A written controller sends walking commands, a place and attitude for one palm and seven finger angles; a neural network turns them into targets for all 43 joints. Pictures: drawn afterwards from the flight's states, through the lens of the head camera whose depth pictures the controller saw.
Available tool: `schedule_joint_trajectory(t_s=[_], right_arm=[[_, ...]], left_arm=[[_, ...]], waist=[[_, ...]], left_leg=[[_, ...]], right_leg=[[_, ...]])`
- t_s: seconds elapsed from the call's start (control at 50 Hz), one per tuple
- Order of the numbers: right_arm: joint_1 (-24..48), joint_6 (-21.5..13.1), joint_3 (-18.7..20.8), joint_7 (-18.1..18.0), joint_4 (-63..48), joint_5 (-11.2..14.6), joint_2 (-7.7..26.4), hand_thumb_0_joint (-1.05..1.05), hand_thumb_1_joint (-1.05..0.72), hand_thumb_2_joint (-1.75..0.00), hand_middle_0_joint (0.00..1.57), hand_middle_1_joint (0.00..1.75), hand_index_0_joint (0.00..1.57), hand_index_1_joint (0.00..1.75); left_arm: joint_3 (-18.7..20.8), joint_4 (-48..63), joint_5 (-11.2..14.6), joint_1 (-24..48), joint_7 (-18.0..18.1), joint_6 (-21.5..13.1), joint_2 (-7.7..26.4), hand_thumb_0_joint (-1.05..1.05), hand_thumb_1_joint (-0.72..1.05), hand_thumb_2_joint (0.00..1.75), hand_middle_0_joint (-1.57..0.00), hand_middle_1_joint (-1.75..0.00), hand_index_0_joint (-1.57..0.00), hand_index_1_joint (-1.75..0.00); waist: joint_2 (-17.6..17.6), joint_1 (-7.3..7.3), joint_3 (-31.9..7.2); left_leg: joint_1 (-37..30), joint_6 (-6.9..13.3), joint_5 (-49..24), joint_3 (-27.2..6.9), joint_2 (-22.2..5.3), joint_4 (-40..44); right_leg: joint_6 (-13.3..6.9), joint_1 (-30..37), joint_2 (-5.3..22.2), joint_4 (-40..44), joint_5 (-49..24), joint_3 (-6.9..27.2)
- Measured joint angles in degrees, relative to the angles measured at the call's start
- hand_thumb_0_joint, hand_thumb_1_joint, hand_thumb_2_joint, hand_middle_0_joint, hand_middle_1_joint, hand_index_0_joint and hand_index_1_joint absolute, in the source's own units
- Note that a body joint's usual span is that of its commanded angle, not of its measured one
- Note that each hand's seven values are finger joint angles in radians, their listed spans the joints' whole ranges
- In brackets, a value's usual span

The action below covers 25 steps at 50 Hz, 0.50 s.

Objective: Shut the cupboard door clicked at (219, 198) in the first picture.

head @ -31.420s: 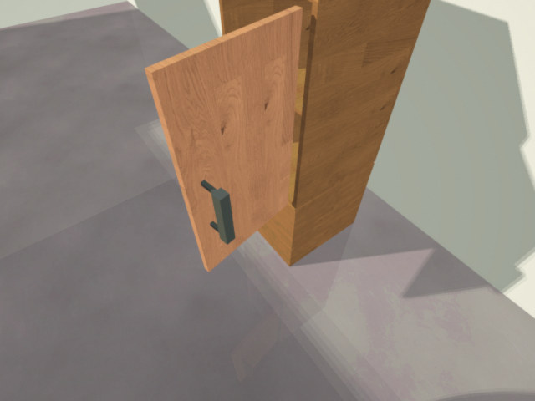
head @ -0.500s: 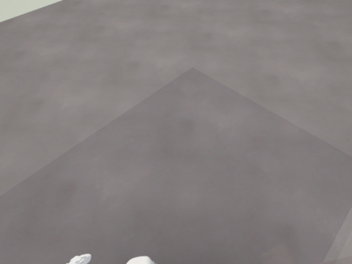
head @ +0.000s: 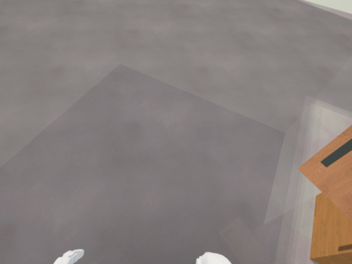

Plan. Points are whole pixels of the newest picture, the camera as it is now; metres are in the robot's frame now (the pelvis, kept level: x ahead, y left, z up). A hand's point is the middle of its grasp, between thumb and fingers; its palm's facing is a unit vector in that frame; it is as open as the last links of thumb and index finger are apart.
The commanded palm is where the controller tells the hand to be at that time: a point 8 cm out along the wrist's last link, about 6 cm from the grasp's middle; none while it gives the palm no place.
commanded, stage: turn to face it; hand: left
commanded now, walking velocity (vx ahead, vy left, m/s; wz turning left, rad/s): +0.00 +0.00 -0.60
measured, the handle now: (344, 148) +0.50 -0.54 -0.09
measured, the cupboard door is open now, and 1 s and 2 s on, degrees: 61 61 61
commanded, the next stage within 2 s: take the last steps up to it in 1.42 s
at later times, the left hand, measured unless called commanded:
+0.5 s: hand (113, 252) +0.16 +0.16 -0.18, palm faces -0.27 -0.94 -0.21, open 7.4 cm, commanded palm none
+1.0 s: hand (149, 216) +0.25 +0.08 -0.16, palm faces -0.56 -0.78 -0.27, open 7.4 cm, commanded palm none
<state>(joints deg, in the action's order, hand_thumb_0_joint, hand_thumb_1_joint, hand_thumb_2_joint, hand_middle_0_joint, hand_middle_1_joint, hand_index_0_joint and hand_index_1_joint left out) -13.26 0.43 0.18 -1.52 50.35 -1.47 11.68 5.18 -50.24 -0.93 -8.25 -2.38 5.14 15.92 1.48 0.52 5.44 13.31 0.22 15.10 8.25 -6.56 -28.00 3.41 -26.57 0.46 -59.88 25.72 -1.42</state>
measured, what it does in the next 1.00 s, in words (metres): steps on the spot, turning right: right foot, then left foot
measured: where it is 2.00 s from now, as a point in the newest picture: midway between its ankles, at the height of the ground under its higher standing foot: outside the picture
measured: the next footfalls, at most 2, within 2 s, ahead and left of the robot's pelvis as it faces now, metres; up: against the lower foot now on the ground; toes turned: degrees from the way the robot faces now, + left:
right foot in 0.18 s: +0.02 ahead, -0.15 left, +0.00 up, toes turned -12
left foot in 0.52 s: +0.13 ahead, +0.09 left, +0.00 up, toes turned -16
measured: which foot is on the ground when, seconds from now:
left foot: down 0.00-0.18, up 0.20-0.50, down 0.52-0.94, up 0.96-1.00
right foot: up 0.00-0.16, down 0.18-0.52, up 0.54-0.92, down 0.94-1.00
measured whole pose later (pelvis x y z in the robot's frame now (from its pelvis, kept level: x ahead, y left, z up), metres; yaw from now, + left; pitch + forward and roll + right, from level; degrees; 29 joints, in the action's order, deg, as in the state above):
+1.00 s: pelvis +0.03 -0.02 -0.02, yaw -35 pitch +0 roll -1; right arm -14.8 3.2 2.9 -0.9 53.5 -0.8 16.1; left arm 3.0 -49.9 -1.0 -7.3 -1.4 2.6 13.5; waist -3.7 -1.4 4.9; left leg 21.1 -3.8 29.8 7.7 -8.9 -51.2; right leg -0.4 -15.8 0.5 -34.7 19.1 -3.1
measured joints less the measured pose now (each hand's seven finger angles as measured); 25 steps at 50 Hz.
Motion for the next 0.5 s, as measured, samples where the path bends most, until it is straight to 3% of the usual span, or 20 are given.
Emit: schedule_joint_trajectory(t_s=[0.12,0.18,0.2,0.24,0.28,0.32,0.4,0.5], right_arm=[[-0.9,0.2,1.2,0.6,1.2,0.0,0.8,0.00,-0.90,-0.90,0.20,0.30,0.20,0.30],[-2.0,0.6,1.9,0.9,1.7,0.4,1.7,0.00,-0.90,-0.90,0.20,0.30,0.20,0.30],[-2.0,1.0,2.2,1.0,1.9,0.6,2.3,0.00,-0.90,-0.90,0.20,0.30,0.20,0.30],[-0.7,2.4,2.7,0.5,2.6,0.8,3.8,0.01,-0.90,-0.90,0.20,0.30,0.20,0.30],[0.5,3.0,2.8,0.0,3.0,0.8,4.3,0.01,-0.90,-0.90,0.20,0.30,0.20,0.30],[1.5,2.9,2.8,0.1,2.6,0.8,4.3,0.01,-0.91,-0.90,0.20,0.30,0.20,0.30],[2.9,2.5,2.7,0.6,0.9,0.9,3.6,0.01,-0.91,-0.90,0.20,0.30,0.20,0.30],[3.8,1.2,2.0,0.6,-0.9,1.2,2.6,0.01,-0.91,-0.90,0.20,0.30,0.20,0.30]], left_arm=[[-0.6,0.1,-0.1,0.9,-0.1,-0.1,-0.6,0.01,0.91,0.90,-0.20,-0.29,-0.20,-0.30],[-1.2,0.9,-0.1,0.8,-0.1,-1.1,-0.7,0.01,0.91,0.90,-0.20,-0.29,-0.20,-0.30],[-1.3,0.8,-0.3,0.9,0.2,-1.9,-0.9,0.01,0.91,0.90,-0.20,-0.29,-0.20,-0.30],[-1.9,0.5,-0.1,1.0,1.0,-2.7,-2.3,0.01,0.91,0.90,-0.20,-0.29,-0.20,-0.30],[-2.2,0.5,0.0,0.2,1.6,-2.9,-3.1,0.01,0.91,0.90,-0.20,-0.29,-0.20,-0.30],[-2.4,0.2,0.0,-0.6,2.0,-2.6,-3.4,0.01,0.91,0.90,-0.20,-0.29,-0.20,-0.30],[-2.5,-0.4,-0.3,-2.0,1.9,-2.1,-3.4,0.01,0.90,0.90,-0.20,-0.30,-0.20,-0.30],[-2.0,-1.0,-0.3,-3.0,1.6,-1.5,-2.7,0.01,0.90,0.90,-0.20,-0.30,-0.20,-0.30]], waist=[[-2.2,-1.25,0.4],[-2.5,-1.55,-0.3],[-2.9,-1.40,-0.5],[-4.8,-1.69,0.2],[-4.9,-1.63,0.5],[-4.3,-1.52,0.5],[-2.6,-1.07,-0.2],[-0.4,-0.13,-1.0]], left_leg=[[-0.7,-1.3,2.2,4.2,-2.8,-2.3],[0.9,-2.7,5.5,6.0,-4.0,-7.8],[2.7,-3.4,9.2,5.0,-4.1,-12.3],[7.3,-4.1,15.1,-0.7,-2.5,-23.7],[11.1,-4.8,15.0,-3.7,-0.4,-32.0],[13.4,-5.4,12.4,-4.7,0.7,-34.5],[14.0,-5.8,9.5,-5.7,1.9,-28.9],[8.2,-5.1,4.9,-6.1,3.7,-11.9]], right_leg=[[-0.9,6.0,1.0,14.4,-0.9,-2.2],[-2.8,11.7,1.1,27.2,-10.0,-2.9],[-3.4,11.8,0.8,27.7,-8.3,-2.5],[-3.9,10.9,-0.3,25.4,-6.2,-2.0],[-3.8,11.3,-0.6,26.4,-6.8,-0.7],[-3.7,12.1,-0.9,28.4,-8.2,0.7],[-3.4,12.7,-1.2,30.6,-9.6,3.5],[-1.9,11.3,-1.8,28.6,-8.6,7.2]])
